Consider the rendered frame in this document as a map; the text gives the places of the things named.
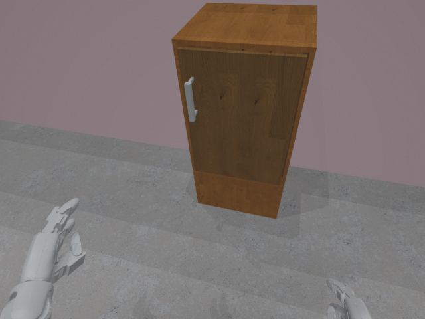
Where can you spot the cupboard door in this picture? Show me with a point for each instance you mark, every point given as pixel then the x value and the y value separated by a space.
pixel 246 102

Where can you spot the robot right hand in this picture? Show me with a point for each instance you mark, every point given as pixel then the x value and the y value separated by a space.
pixel 354 308

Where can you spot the handle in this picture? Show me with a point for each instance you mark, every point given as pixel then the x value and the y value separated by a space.
pixel 189 98

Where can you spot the robot left hand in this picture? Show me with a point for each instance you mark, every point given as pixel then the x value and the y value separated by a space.
pixel 42 255

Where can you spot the robot left forearm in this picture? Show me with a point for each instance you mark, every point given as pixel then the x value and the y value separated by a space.
pixel 29 300

